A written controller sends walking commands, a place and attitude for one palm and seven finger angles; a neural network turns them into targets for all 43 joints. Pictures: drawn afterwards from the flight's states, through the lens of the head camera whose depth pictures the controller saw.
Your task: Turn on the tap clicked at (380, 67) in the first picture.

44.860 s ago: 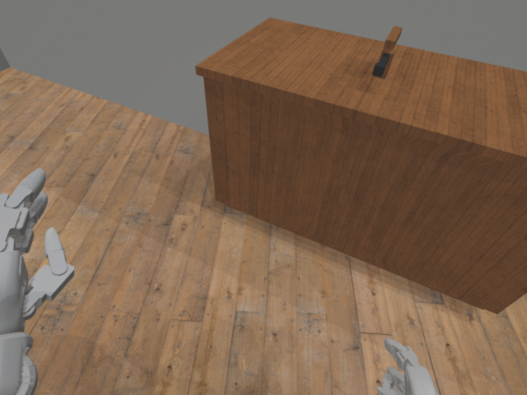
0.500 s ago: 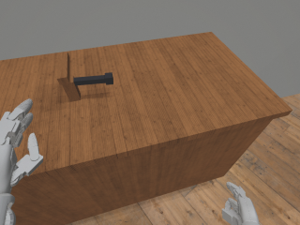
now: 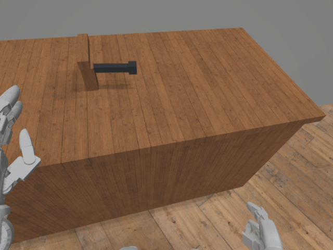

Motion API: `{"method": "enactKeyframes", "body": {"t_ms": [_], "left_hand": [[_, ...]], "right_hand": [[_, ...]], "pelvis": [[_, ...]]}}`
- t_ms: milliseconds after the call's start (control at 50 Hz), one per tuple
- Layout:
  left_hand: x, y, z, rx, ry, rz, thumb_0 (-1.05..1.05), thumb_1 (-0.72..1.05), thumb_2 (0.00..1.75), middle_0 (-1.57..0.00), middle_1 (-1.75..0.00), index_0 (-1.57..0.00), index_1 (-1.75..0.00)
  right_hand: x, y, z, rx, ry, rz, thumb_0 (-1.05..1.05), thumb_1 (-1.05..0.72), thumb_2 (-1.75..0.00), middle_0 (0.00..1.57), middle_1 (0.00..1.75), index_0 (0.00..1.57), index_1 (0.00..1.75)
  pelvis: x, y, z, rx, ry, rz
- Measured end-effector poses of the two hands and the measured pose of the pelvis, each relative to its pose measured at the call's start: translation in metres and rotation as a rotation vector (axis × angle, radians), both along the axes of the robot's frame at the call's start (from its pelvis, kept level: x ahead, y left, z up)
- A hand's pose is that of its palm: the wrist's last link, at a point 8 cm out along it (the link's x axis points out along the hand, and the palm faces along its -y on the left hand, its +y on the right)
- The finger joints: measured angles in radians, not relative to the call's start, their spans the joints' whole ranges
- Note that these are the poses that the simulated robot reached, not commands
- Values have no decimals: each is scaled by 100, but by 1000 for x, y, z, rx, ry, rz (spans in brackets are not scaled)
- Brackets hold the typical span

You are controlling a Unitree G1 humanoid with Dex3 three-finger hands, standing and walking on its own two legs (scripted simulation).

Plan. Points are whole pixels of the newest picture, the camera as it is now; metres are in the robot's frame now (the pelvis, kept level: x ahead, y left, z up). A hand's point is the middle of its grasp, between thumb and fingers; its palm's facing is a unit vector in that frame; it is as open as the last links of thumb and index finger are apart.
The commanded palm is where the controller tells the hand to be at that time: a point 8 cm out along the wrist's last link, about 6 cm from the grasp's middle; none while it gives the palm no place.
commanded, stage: step back with the hand held close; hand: left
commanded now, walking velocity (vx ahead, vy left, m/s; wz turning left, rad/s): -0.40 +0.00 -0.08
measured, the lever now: (132, 67) +0.59 +0.14 +0.09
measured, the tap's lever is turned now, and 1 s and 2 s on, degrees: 82 82 82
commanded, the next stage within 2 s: stop stepping back and stand still in 0.44 s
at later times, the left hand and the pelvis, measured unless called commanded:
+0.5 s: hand out of the picture +0.10 +0.22 +0.17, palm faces +0.35 -0.86 -0.36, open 7.4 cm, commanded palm +0.04 +0.27 +0.19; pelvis -0.11 -0.01 +0.00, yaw +1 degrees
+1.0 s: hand out of the picture -0.02 +0.21 +0.17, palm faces +0.36 -0.88 -0.32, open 7.4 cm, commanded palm -0.06 +0.25 +0.19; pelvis -0.23 -0.02 -0.01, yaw -2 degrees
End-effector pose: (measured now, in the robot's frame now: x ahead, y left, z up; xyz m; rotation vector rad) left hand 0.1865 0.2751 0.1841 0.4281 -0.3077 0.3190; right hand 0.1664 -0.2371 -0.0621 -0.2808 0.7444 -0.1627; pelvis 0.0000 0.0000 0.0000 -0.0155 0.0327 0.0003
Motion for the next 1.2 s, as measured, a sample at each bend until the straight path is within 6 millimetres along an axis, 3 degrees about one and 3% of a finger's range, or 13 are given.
{"method": "enactKeyframes", "body": {"t_ms": [120, 280, 380, 480, 640, 760, 840, 940, 1000, 1120, 1200], "left_hand": [[-18, 7, 14, 78, 23, 6, 1, 89, 90, -21, -30, -21, -30], [-56, -20, 13, 65, 28, -4, 1, 89, 90, -21, -30, -21, -30], [-84, -26, 3, 8, 43, -17, 1, 89, 90, -21, -30, -21, -30], [-114, -14, -1, 7, 9, -18, 1, 88, 90, -22, -30, -22, -30], [-169, 4, 13, 1, -66, 53, 1, 88, 90, -21, -30, -21, -30], [-204, -13, 12, 32, -58, 75, 1, 89, 90, -21, -30, -21, -30], [-220, -25, 0, -6, -21, 43, 1, 89, 90, -21, -30, -21, -30], [-238, -26, -5, -42, -4, 3, 1, 88, 90, -21, -30, -21, -30], [-247, -21, -5, -23, -43, -17, 1, 88, 90, -21, -30, -21, -30], [-248, -15, 12, -10, -88, 22, 1, 88, 90, -21, -30, -21, -30], [-253, -24, 19, -31, -66, 19, 1, 89, 90, -21, -30, -21, -30]], "right_hand": [[-15, 10, 5, 31, -31, 10, 1, -91, -90, 20, 30, 20, 30], [-47, 10, -7, 99, -32, 47, 1, -91, -90, 20, 30, 21, 30], [-77, -5, -3, 66, -6, 8, 1, -91, -90, 20, 30, 21, 30], [-106, -13, 4, -8, -26, -6, 1, -91, -90, 20, 30, 21, 30], [-169, -3, 13, 26, -55, -14, 1, -91, -90, 20, 30, 20, 30], [-207, -9, -7, 91, -59, 7, 1, -90, -90, 20, 30, 21, 30], [-228, -19, -24, 91, 0, -2, 1, -91, -90, 20, 30, 21, 31], [-258, -27, -11, 60, 27, -52, 1, -91, -90, 20, 30, 21, 30], [-269, -32, -6, 9, -26, -72, 1, -91, -90, 20, 30, 21, 30], [-299, -24, 3, 58, -51, -107, 1, -91, -90, 20, 30, 20, 30], [-314, -22, 0, 99, 1, -95, 1, -91, -90, 20, 30, 20, 30]], "pelvis": [[-17, 0, 6, -5, -1, -26], [-52, -16, 5, -31, -22, -26], [-77, -19, 6, 22, -14, -15], [-105, -12, -1, 29, 5, 13], [-154, -13, 8, 6, -49, 11], [-181, -24, -2, 4, -65, 6], [-206, -28, -6, -25, -97, 26], [-224, -28, 0, 3, -61, -7], [-235, -21, -8, -23, -35, -35], [-248, -25, 5, 2, -63, -28], [-249, -31, 15, -20, -57, -14]]}}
